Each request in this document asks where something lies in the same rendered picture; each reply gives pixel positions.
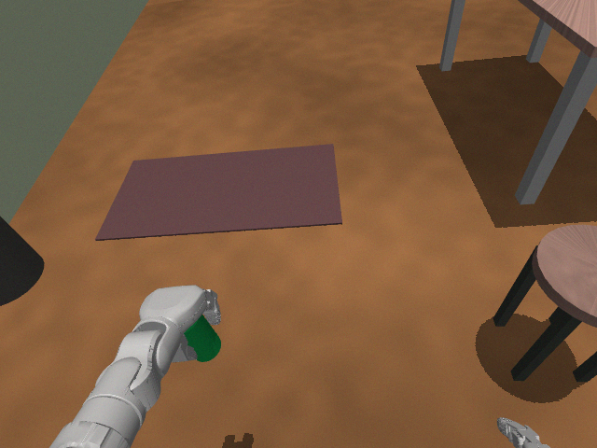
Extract left robot hand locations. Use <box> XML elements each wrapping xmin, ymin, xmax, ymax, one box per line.
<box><xmin>139</xmin><ymin>285</ymin><xmax>221</xmax><ymax>363</ymax></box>

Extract left robot arm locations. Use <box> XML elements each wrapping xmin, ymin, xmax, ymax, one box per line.
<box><xmin>49</xmin><ymin>316</ymin><xmax>181</xmax><ymax>448</ymax></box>

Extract stool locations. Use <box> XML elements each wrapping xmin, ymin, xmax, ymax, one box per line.
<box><xmin>493</xmin><ymin>225</ymin><xmax>597</xmax><ymax>382</ymax></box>

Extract right robot hand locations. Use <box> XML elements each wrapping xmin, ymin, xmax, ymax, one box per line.
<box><xmin>497</xmin><ymin>417</ymin><xmax>550</xmax><ymax>448</ymax></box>

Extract table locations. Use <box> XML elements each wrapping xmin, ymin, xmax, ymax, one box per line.
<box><xmin>439</xmin><ymin>0</ymin><xmax>597</xmax><ymax>204</ymax></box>

